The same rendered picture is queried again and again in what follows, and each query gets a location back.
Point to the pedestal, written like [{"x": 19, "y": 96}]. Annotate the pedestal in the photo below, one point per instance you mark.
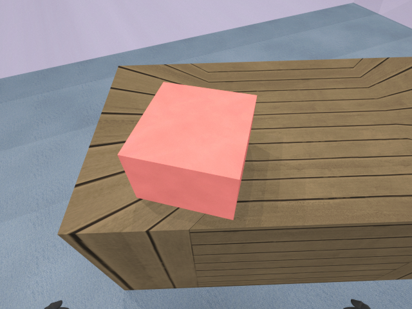
[{"x": 325, "y": 195}]

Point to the carton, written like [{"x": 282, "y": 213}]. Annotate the carton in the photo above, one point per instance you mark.
[{"x": 188, "y": 149}]

